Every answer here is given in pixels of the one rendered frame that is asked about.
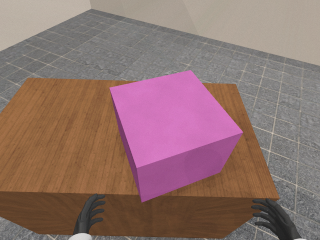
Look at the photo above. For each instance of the carton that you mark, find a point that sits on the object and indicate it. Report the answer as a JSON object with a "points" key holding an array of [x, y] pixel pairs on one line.
{"points": [[173, 130]]}

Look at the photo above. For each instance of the right robot hand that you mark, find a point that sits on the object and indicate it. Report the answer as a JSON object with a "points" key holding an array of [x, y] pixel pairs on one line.
{"points": [[280, 223]]}

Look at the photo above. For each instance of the left robot hand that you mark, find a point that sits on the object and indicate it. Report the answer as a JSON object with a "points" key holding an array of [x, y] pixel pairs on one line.
{"points": [[84, 220]]}

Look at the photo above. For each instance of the pedestal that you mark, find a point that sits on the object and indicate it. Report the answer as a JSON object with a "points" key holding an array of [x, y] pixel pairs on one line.
{"points": [[60, 144]]}

